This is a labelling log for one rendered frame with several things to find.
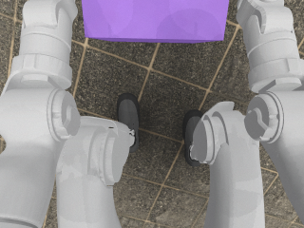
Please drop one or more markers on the robot left upper arm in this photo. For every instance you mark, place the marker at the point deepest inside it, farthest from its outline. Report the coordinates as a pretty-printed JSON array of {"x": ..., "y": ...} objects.
[{"x": 35, "y": 124}]

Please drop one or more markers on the robot right forearm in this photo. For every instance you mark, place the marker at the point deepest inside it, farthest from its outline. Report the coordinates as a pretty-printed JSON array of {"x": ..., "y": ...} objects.
[{"x": 271, "y": 46}]

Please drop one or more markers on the carton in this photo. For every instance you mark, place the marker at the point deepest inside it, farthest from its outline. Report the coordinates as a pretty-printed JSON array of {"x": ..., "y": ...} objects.
[{"x": 155, "y": 21}]

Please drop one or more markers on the robot right upper arm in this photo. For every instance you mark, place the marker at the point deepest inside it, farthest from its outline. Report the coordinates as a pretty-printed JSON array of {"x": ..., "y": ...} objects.
[{"x": 276, "y": 120}]

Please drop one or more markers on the robot left shin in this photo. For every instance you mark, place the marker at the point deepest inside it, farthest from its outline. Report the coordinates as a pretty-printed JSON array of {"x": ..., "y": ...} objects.
[{"x": 120, "y": 129}]

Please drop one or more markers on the right robot foot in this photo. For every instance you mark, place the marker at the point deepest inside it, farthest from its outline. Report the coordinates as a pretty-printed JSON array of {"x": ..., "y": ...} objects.
[{"x": 189, "y": 123}]

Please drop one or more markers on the robot left forearm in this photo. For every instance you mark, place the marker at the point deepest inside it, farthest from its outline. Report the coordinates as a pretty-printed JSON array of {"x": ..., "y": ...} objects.
[{"x": 45, "y": 46}]

